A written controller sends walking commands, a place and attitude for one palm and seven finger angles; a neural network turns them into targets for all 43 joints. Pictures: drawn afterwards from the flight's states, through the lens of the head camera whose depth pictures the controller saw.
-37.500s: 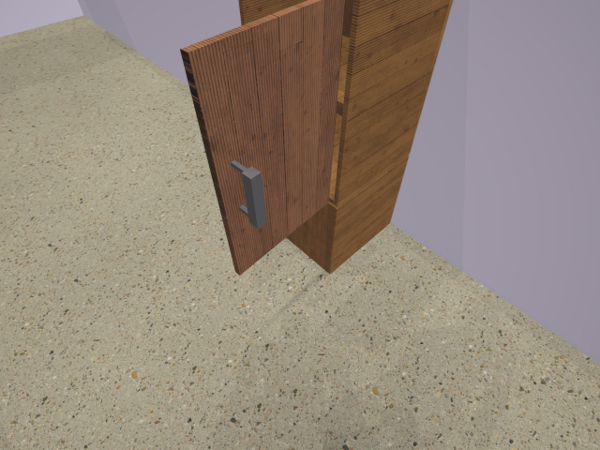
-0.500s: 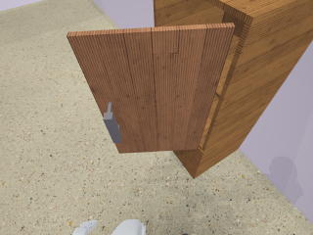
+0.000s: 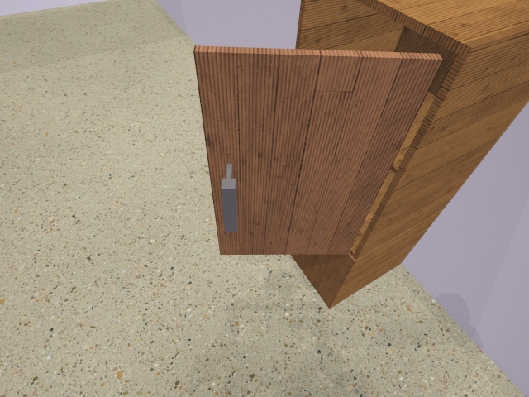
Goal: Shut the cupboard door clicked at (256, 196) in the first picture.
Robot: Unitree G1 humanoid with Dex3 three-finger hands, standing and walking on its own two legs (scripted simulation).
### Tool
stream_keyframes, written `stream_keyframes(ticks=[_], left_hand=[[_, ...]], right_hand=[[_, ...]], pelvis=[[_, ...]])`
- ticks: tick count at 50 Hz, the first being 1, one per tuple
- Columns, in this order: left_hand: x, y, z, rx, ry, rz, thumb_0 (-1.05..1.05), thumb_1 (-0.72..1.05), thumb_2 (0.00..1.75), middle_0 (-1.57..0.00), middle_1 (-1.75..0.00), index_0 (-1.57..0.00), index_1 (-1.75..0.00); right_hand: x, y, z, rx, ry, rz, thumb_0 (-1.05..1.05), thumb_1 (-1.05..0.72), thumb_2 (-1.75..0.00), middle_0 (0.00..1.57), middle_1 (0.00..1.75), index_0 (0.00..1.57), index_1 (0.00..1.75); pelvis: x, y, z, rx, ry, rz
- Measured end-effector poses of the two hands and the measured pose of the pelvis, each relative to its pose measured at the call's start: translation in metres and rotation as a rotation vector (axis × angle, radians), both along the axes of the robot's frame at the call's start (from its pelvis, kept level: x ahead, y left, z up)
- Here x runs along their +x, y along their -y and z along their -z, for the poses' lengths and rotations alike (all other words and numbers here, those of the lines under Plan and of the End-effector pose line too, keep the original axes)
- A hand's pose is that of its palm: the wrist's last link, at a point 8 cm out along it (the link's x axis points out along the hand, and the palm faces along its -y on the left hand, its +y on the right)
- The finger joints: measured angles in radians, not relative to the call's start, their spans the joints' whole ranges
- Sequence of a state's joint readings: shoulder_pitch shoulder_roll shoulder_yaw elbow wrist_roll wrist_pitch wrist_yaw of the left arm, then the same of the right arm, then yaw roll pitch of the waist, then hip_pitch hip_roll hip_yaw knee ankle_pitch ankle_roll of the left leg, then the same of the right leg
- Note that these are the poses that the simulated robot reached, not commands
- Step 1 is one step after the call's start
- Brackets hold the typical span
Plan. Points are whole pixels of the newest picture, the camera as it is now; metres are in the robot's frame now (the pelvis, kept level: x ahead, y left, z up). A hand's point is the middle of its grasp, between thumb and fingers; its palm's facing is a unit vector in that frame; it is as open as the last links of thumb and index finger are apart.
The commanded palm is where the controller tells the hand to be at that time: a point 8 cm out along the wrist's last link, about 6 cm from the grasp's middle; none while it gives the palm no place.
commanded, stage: come to a stop and stand still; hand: left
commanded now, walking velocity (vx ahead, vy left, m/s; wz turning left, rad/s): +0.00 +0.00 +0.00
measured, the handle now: (230, 198) +0.49 +0.12 -0.05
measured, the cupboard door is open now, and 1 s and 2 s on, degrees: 61 61 61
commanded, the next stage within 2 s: look again from close up in 0.58 s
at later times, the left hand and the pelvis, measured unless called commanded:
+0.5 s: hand out of the picture -0.05 +0.15 -0.18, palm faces +0.01 -0.99 -0.14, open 7.3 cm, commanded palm none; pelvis -0.04 -0.01 +0.01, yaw +0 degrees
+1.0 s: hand out of the picture -0.04 +0.19 -0.18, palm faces +0.02 -0.98 -0.19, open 7.4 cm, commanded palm none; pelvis -0.04 +0.02 +0.00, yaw +0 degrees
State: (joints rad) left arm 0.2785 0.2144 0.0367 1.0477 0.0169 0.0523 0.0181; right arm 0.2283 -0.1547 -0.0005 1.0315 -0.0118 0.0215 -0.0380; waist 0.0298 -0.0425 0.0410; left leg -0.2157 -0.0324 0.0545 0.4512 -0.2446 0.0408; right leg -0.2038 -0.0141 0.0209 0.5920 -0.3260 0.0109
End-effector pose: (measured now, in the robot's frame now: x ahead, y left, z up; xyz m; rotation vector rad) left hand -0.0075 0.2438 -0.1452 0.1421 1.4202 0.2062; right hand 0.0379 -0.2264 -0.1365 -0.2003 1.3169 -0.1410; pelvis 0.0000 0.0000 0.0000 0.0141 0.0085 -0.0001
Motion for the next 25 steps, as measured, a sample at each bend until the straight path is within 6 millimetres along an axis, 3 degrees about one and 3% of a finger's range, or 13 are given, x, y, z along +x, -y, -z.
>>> stream_keyframes(ticks=[5, 15, 25], left_hand=[[-0.009, 0.012, -0.006, -0.002, -0.015, 0.043, 0.00, 0.91, 0.90, -0.19, -0.30, -0.20, -0.30], [-0.012, 0.031, -0.001, -0.037, 0.050, 0.063, 0.01, 0.92, 0.90, -0.20, -0.30, -0.20, -0.30], [-0.042, 0.041, 0.003, -0.077, -0.013, 0.048, 0.01, 0.91, 0.90, -0.20, -0.30, -0.20, -0.30]], right_hand=[[-0.026, 0.000, 0.008, 0.032, -0.019, 0.058, 0.01, -0.92, -0.90, 0.20, 0.30, 0.20, 0.30], [-0.080, 0.000, 0.003, 0.038, -0.085, 0.088, 0.00, -0.91, -0.90, 0.20, 0.30, 0.20, 0.30], [-0.122, -0.003, -0.001, 0.028, -0.182, 0.112, 0.00, -0.91, -0.90, 0.20, 0.30, 0.20, 0.30]], pelvis=[[-0.011, -0.001, -0.002, -0.003, 0.006, 0.010], [-0.028, 0.007, -0.005, -0.006, 0.052, 0.010], [-0.037, 0.006, -0.006, -0.013, 0.036, 0.007]])
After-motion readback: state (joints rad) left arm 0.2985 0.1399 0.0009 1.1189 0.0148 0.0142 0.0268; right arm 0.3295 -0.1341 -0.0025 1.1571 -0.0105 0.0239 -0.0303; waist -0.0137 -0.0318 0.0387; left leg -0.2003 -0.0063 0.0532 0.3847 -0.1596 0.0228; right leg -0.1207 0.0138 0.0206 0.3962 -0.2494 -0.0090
